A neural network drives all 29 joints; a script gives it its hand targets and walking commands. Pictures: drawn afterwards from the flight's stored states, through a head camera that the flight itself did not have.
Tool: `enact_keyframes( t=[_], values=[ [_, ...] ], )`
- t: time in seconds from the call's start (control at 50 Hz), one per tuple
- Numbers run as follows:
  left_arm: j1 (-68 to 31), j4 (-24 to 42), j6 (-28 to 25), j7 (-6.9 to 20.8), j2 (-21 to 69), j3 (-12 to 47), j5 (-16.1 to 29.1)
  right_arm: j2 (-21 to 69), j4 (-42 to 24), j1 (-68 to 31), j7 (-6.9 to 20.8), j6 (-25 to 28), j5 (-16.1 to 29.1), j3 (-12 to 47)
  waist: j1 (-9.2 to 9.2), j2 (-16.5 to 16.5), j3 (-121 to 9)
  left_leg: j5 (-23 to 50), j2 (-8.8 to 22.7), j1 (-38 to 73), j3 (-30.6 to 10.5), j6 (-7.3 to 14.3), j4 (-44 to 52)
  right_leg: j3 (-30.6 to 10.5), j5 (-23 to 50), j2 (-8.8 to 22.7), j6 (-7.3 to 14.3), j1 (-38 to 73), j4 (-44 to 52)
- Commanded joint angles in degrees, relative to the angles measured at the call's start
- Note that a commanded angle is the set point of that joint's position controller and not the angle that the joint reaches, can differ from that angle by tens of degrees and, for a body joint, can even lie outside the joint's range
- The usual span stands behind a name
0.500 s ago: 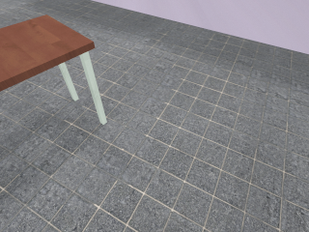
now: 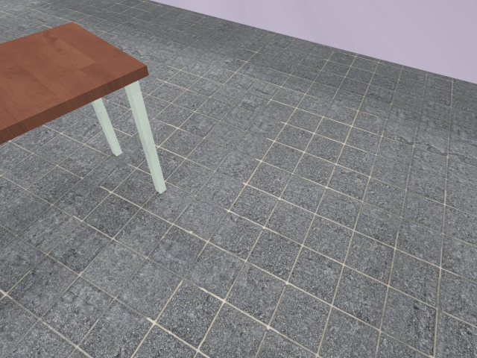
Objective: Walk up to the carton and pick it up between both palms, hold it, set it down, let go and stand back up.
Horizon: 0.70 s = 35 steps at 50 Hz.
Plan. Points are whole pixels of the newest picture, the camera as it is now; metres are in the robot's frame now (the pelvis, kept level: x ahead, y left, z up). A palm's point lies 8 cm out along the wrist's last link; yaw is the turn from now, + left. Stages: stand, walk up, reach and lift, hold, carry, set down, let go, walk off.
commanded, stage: stand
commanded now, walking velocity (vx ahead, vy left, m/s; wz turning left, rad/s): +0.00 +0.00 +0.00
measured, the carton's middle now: out of the picture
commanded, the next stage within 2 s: walk up in 0.78 s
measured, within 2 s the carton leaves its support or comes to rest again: neither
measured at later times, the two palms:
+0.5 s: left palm out of the picture -0.03 +0.21 -0.15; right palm out of the picture -0.02 -0.19 -0.15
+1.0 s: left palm out of the picture -0.04 +0.21 -0.15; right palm out of the picture -0.03 -0.19 -0.15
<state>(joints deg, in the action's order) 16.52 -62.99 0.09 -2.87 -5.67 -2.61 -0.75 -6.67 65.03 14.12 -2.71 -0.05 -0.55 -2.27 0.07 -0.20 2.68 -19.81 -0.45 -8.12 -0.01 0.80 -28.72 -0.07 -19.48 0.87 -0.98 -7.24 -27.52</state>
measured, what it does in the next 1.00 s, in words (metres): stands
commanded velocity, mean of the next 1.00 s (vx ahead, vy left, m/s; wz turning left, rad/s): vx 0.00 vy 0.00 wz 0.00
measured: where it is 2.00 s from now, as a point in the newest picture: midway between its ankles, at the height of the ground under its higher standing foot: outside the picture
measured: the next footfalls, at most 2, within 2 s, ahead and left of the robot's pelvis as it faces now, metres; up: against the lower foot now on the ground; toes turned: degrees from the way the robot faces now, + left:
left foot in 1.26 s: +0.12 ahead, +0.26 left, +0.00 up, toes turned +26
right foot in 1.58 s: +0.25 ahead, +0.10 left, +0.00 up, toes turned +26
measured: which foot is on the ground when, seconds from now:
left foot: down 0.00-1.00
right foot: down 0.00-1.00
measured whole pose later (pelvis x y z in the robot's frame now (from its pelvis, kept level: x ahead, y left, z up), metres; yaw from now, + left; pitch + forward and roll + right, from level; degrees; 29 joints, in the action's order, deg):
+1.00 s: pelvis -0.01 +0.01 +0.00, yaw +2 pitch -2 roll -1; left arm 17.8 -66.6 -0.2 -3.1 -5.2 -1.4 -2.4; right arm -6.5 65.5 18.4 -1.6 0.6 -0.9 -1.4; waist 1.2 -0.6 2.4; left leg -19.8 -2.0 -8.8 -1.4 2.0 -30.1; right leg 1.5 -19.2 2.4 -1.7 -6.1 -26.9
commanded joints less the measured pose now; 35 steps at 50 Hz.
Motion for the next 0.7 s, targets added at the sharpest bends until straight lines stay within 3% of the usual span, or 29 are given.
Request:
enact_keyframes(
  t=[0.0, 0.02, 0.04, 0.06, 0.1, 0.12, 0.14, 0.16, 0.18, 0.22, 0.24, 0.26, 0.3, 0.34, 0.38, 0.44, 0.46, 0.48, 0.52, 0.54, 0.56, 0.58, 0.6, 0.64, 0.66, 0.68],
  values=[
    [7.14, -0.67, -0.30, -0.54, -3.78, -0.44, -0.08, -4.37, -0.91, 3.46, -0.35, 0.53, 0.08, -0.27, -0.28, 0.36, 3.36, 24.80, 4.67, 0.51, -3.36, 1.56, 4.37, -2.02, 18.63, 3.29, 1.87, -3.64, 3.53],
    [6.55, -0.96, -0.27, -0.55, -2.73, -0.31, 0.21, -4.54, -0.58, 2.53, -0.32, 0.50, 0.02, -0.34, -1.16, -1.02, 2.42, 24.80, 4.64, 0.28, -4.05, 1.51, 4.93, -2.24, 17.70, 3.10, 1.73, -1.95, 3.69],
    [5.13, -0.26, -0.52, -0.73, -6.67, -1.05, -0.27, -2.80, 0.48, 4.31, -0.37, 0.61, -0.15, 0.10, -0.62, -2.73, 0.99, 25.98, 4.57, 0.20, -4.48, 1.75, 4.93, -2.12, 17.06, 3.00, 1.77, -0.76, 2.94],
    [5.20, -0.41, -0.23, -0.65, -3.40, -0.36, 0.15, -5.47, 0.48, 4.77, -0.71, 0.77, -0.13, -0.50, -0.64, -3.34, 0.94, 26.53, 4.62, 0.62, -4.52, 2.00, 5.04, -1.84, 17.38, 2.97, 1.42, -1.16, 3.83],
    [7.06, -1.36, -0.56, -0.47, -4.84, -0.63, 0.34, -4.10, -0.19, 2.62, -0.26, 0.76, 0.07, -0.33, -1.38, 1.07, -2.23, 26.40, 4.16, 2.63, -3.19, 1.87, 3.99, -1.76, 20.31, 3.00, 1.07, 0.13, 3.74],
    [5.15, -1.34, -0.81, -0.63, -6.24, -0.79, 0.01, -5.79, 0.96, 3.92, -0.49, 0.80, 0.03, -0.56, -0.57, 1.48, -0.58, 27.56, 4.54, 3.16, -3.13, 1.87, 4.31, -2.49, 21.51, 3.43, 1.39, -0.39, 3.71],
    [4.88, -1.21, -0.91, -0.62, -4.23, -0.64, 0.01, -3.70, 1.37, 4.44, -0.60, 0.96, 0.07, -0.17, -0.75, -0.69, 0.64, 27.75, 4.11, -0.20, -3.24, 1.68, 4.26, -2.22, 22.72, 3.62, 1.12, 1.52, 3.59],
    [4.94, -1.33, -0.59, -0.52, -4.88, -0.65, -0.04, -3.06, 1.01, 2.73, -0.51, 1.09, -0.19, -0.07, -0.94, 2.92, 0.12, 27.29, 4.51, 1.18, -3.11, 2.00, 4.86, -1.23, 22.80, 3.11, 1.28, 0.06, 3.38],
    [5.00, -1.80, -0.58, -0.61, -2.96, -0.30, 0.05, -3.66, 1.32, 4.15, -0.55, 0.83, -0.02, -0.26, -0.17, 1.21, 2.31, 27.17, 4.40, 0.70, -3.36, 1.86, 3.62, -1.69, 21.82, 2.85, 1.69, -0.79, 4.34],
    [4.76, -2.17, -0.14, -0.66, -3.52, -0.16, 0.35, -2.91, 1.91, 4.12, -0.88, 0.69, -0.13, -0.40, -0.53, 1.79, 4.17, 25.40, 4.68, -0.25, -2.90, 1.90, 5.04, -1.74, 20.84, 3.48, 1.13, -1.56, 3.84],
    [4.18, -1.82, -0.42, -0.90, -3.25, -0.18, 0.30, -4.24, 1.59, 3.67, -1.06, 0.65, 0.05, -0.73, -0.40, -0.51, 2.51, 24.36, 4.37, -1.09, -3.52, 1.82, 5.48, -2.10, 20.95, 3.32, 1.38, 1.06, 4.12],
    [4.14, -1.86, -0.28, -0.78, -4.81, -0.35, -0.03, -2.51, 1.76, 4.17, -0.83, 0.60, 0.41, -0.14, -0.20, 1.71, 3.81, 24.48, 4.79, 0.86, -3.22, 1.99, 5.64, -2.46, 21.74, 3.90, 1.86, -1.75, 3.63],
    [6.67, -3.12, -0.47, -0.48, -4.36, 0.03, 0.28, -4.30, 2.41, 5.28, -0.29, 0.95, 0.26, -0.19, -0.14, 1.60, -1.50, 26.59, 4.73, 4.05, -2.75, 2.16, 4.34, -2.22, 22.17, 3.81, 1.70, 0.02, 4.21],
    [6.39, -3.24, -0.61, -0.25, -4.73, -0.14, 0.28, -2.67, 2.54, 4.33, -0.25, 0.73, 0.00, 0.21, -0.45, -2.53, 0.75, 29.48, 4.53, 2.07, -3.26, 2.12, 4.59, -2.14, 20.73, 3.78, 1.54, -0.01, 4.20],
    [7.80, -4.40, -0.07, -0.47, -2.24, 0.72, 0.05, -3.16, 1.67, 4.83, -0.48, 0.75, 0.18, 0.27, -0.73, 1.46, 3.64, 25.71, 4.87, 2.03, -3.41, 1.48, 5.59, -1.48, 17.67, 3.37, 0.78, -2.82, 4.27],
    [5.89, -3.86, 0.21, -0.74, -3.80, 0.70, -0.08, -3.49, 2.37, 6.05, -0.27, 0.85, 0.03, 0.53, 0.03, -3.13, 3.83, 27.69, 5.01, 2.90, -3.68, 1.83, 6.00, -2.19, 17.75, 3.84, 0.99, -3.02, 4.70],
    [7.34, -4.18, -0.09, -0.72, -4.98, 0.55, -0.15, -3.46, 2.68, 6.09, -0.64, 0.73, -0.24, 0.61, -0.87, -1.84, 3.93, 28.23, 5.40, 1.91, -3.95, 2.17, 6.68, -1.80, 18.06, 3.79, 1.26, -2.57, 3.98],
    [5.61, -4.33, 0.12, -0.79, -4.55, 0.31, 0.00, -3.97, 1.56, 4.81, -0.91, 1.16, -0.17, 0.54, -0.33, -1.05, 3.86, 28.12, 5.89, 2.08, -5.26, 2.50, 6.57, -1.83, 16.77, 3.25, 1.07, -2.12, 4.47],
    [6.31, -4.11, 0.08, -0.56, -3.82, 1.14, 0.06, -5.88, 2.41, 5.82, -0.49, 1.23, 0.27, 0.40, -0.59, 1.79, 5.74, 22.35, 5.03, -0.73, -3.96, 2.15, 7.53, -2.32, 16.21, 3.79, 0.72, -1.63, 5.36],
    [6.48, -4.32, 0.33, -0.38, -3.13, 1.02, 0.10, -2.99, 2.60, 4.93, -0.30, 1.16, 0.13, 1.26, -1.10, 0.06, 3.66, 22.01, 5.22, -1.23, -5.07, 2.61, 7.40, -1.86, 15.54, 3.47, 0.81, -0.31, 5.81],
    [7.19, -4.67, 0.25, -0.20, -3.62, 1.11, 0.17, -3.43, 2.37, 5.85, -0.16, 0.78, 0.37, 1.08, -0.50, 3.57, 4.72, 20.90, 4.79, -0.05, -4.62, 2.26, 7.25, -2.01, 15.70, 3.54, 1.17, -1.48, 5.49],
    [5.61, -4.73, 0.13, -0.22, -5.44, 0.67, 0.00, -4.10, 1.74, 4.90, -0.44, 0.92, 0.21, 0.88, -0.23, 2.58, 3.45, 20.77, 4.54, 0.80, -3.86, 2.16, 7.40, -2.53, 16.14, 3.48, 0.73, -1.83, 5.93],
    [6.08, -4.42, -0.05, -0.10, -4.16, 0.86, 0.18, -5.92, 2.43, 5.04, -0.46, 1.06, 0.14, 0.45, -0.59, -2.31, 3.40, 21.97, 4.64, -0.10, -4.06, 2.12, 7.46, -3.07, 15.67, 4.04, 0.82, -1.23, 6.06],
    [7.25, -5.61, -0.06, -0.49, -4.23, 1.22, -0.17, -4.12, 2.11, 6.29, -0.35, 1.17, 0.01, 0.88, 0.01, 0.06, 4.49, 22.68, 4.40, 0.79, -3.74, 1.82, 6.91, -2.57, 18.61, 4.59, 0.89, -2.11, 5.27],
    [6.29, -4.53, -0.36, -0.42, -4.86, 0.69, 0.40, -1.94, 2.40, 6.45, -0.25, 1.23, 0.02, 1.28, -0.44, 1.45, -0.42, 25.06, 4.96, 0.93, -4.68, 2.19, 7.12, -1.69, 16.14, 3.97, 0.83, 1.56, 4.67],
    [5.85, -4.47, -0.29, -0.44, -5.77, 0.33, -0.06, -2.33, 2.04, 6.30, -0.34, 1.39, 0.07, 1.13, -0.63, -1.77, 0.09, 29.31, 5.13, 3.46, -3.62, 2.33, 6.66, -1.98, 18.94, 4.51, 1.14, 0.10, 4.38]
  ],
)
